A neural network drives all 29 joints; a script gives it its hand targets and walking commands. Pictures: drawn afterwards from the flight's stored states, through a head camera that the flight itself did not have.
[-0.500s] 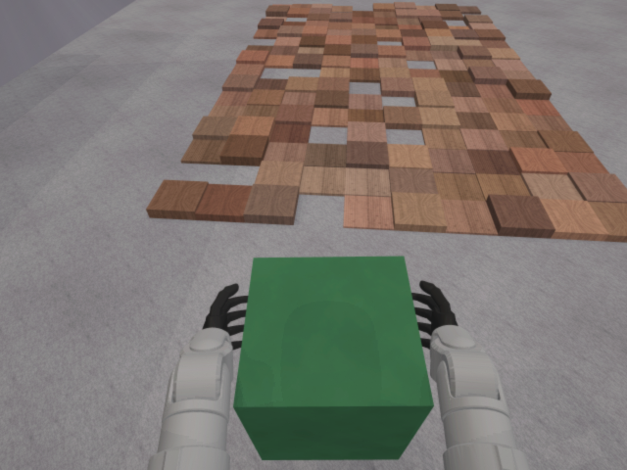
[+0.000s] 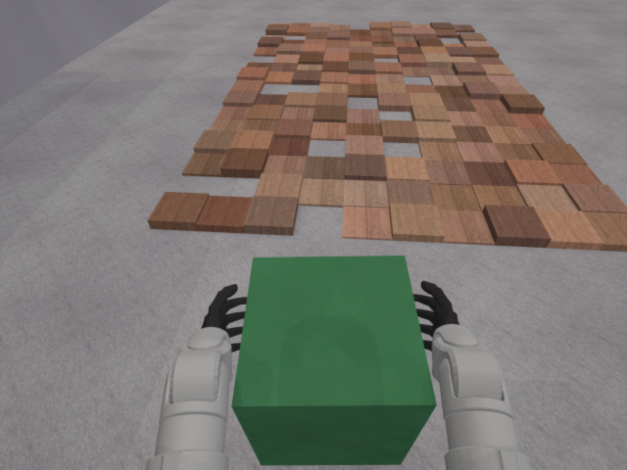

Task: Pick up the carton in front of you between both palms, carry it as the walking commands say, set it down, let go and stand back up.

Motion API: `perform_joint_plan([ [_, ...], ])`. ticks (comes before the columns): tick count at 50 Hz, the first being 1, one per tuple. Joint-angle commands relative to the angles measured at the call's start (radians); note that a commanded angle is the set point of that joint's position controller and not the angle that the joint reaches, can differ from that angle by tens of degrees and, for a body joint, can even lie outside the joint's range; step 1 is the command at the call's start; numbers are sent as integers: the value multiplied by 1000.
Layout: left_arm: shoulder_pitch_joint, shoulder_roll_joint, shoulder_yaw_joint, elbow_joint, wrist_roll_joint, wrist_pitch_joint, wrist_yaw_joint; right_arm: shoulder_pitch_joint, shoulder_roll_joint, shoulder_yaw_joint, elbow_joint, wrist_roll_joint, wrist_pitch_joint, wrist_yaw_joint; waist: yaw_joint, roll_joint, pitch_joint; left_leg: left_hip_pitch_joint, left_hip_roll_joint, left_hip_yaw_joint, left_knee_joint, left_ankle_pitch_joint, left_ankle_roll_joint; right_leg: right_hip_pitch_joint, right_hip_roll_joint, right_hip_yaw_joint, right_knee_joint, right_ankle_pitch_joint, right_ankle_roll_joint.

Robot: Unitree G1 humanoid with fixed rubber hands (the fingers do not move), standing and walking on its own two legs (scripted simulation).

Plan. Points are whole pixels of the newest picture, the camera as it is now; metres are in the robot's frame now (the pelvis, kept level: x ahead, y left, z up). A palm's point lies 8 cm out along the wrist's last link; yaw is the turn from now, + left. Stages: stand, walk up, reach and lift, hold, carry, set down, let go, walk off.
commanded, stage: hold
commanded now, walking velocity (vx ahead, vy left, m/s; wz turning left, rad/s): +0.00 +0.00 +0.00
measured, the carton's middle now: (329, 365) +0.28 +0.00 -0.03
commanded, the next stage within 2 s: carry in 0.86 s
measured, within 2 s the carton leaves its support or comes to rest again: neither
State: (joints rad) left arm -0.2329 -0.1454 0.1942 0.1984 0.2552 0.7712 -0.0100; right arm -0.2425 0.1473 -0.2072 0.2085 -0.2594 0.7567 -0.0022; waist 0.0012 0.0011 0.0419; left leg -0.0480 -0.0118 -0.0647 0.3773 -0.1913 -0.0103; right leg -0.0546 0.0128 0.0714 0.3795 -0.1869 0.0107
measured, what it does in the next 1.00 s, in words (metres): stands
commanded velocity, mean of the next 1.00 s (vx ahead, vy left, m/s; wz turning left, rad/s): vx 0.09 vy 0.00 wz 0.00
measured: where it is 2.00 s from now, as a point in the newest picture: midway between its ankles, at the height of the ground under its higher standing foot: (314, 407)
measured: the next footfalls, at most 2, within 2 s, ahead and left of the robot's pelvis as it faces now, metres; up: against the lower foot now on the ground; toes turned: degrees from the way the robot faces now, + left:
right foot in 1.30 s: +0.18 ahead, -0.09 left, +0.00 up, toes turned -9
left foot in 1.64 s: +0.45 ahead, +0.14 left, +0.00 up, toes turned +13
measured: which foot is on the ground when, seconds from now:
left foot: down 0.00-1.00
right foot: down 0.00-1.00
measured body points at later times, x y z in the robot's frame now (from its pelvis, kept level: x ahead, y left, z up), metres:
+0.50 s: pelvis +0.00 +0.00 +0.00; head -0.04 +0.00 +0.45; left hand +0.30 +0.15 +0.04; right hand +0.30 -0.15 +0.04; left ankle +0.02 +0.13 -0.74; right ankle +0.02 -0.13 -0.74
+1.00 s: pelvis +0.02 +0.00 +0.00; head -0.02 +0.00 +0.44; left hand +0.31 +0.15 +0.04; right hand +0.31 -0.15 +0.05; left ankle +0.02 +0.13 -0.74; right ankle +0.02 -0.13 -0.74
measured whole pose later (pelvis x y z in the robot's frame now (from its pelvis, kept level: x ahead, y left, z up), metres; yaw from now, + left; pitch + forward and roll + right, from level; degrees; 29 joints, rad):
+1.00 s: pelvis +0.02 +0.00 +0.00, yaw +1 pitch -1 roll +0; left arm -0.18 -0.14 0.14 0.09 0.21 0.83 0.02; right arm -0.19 0.14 -0.16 0.10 -0.21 0.81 -0.03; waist -0.01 0.00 -0.10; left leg -0.23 0.00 -0.05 0.51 -0.35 -0.01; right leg -0.21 0.01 0.05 0.48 -0.30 0.01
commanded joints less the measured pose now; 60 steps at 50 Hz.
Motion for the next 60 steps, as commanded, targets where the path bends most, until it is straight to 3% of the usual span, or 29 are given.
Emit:
perform_joint_plan([
  [1,-560,-900,-547,-79,-246,-54,-220,-542,910,559,-63,254,-40,237,2,1,-225,6,-75,1,-57,42,11,20,77,-7,-54,39,-9],
  [15,-599,-912,-528,-21,-234,-59,-230,-573,929,537,-5,240,-40,243,0,-3,-247,10,-76,4,-54,37,7,23,75,-10,-52,38,-6],
  [30,-495,-891,-551,-105,-249,-48,-219,-469,913,561,-86,258,-30,229,3,-2,-264,51,-82,1,-56,182,3,67,81,-1,-56,187,1],
  [42,-469,-878,-567,-141,-257,-47,-210,-443,892,574,-121,260,-32,222,1,1,-257,51,-84,-1,-56,186,1,60,85,-2,-53,183,0],
  [43,-530,-883,-579,-125,-279,-41,-213,-496,890,582,-109,276,-26,223,-6,4,-333,-49,115,11,28,60,18,-38,-113,-6,21,51,-15],
  [45,-529,-890,-612,-164,-304,-35,-211,-506,903,618,-146,306,-21,222,-2,-9,-290,-164,92,-21,-20,-389,25,-139,-95,28,-40,-401,-27],
  [46,-552,-898,-629,-185,-316,-30,-208,-528,908,639,-168,319,-15,221,-3,-16,-259,-219,84,-21,-20,-502,25,-170,-96,40,-54,-524,-32],
  [48,-555,-893,-659,-226,-335,-12,-196,-549,904,676,-211,345,5,214,3,-42,-267,-249,75,7,33,-389,20,-162,-114,55,-45,-454,-44],
  [50,-524,-876,-699,-281,-360,26,-182,-526,892,719,-255,375,44,206,9,-70,-353,-242,48,57,135,-254,12,-133,-147,104,-57,-382,-79],
  [53,-506,-833,-736,-355,-391,113,-159,-519,863,766,-315,429,127,195,8,-128,-337,-279,20,121,137,-275,18,-167,-205,182,-86,-479,-121],
  [54,-504,-816,-743,-373,-400,145,-152,-516,850,775,-331,446,159,192,6,-116,-319,-241,35,111,101,-275,24,-216,-192,154,-56,-468,-114],
  [55,-512,-804,-752,-391,-415,178,-148,-508,835,780,-338,458,190,188,3,-47,-303,-199,78,47,39,-301,39,-273,-147,70,28,-412,-87],
  [56,-516,-799,-768,-410,-437,211,-145,-482,820,780,-347,467,221,182,-5,90,-297,-111,175,-110,-36,-342,79,-389,-89,-37,207,-323,-47],
  [57,-520,-803,-785,-428,-462,244,-145,-443,810,777,-352,472,249,175,-15,235,-297,21,284,-294,-114,-283,136,-554,-30,-148,384,-263,-10],
  [58,-529,-812,-805,-453,-494,272,-149,-417,805,774,-371,472,273,164,-22,276,-249,105,352,-396,-117,-115,195,-696,-25,-175,378,-335,-5],
  [59,-532,-831,-821,-470,-525,292,-154,-420,805,779,-423,478,295,154,-30,217,-238,139,361,-394,-104,35,220,-730,-37,-164,368,-385,-14],
  [60,-518,-851,-829,-484,-549,308,-158,-433,811,789,-479,490,316,146,-29,168,-269,164,354,-334,-86,123,214,-702,-40,-169,319,-368,-19],
])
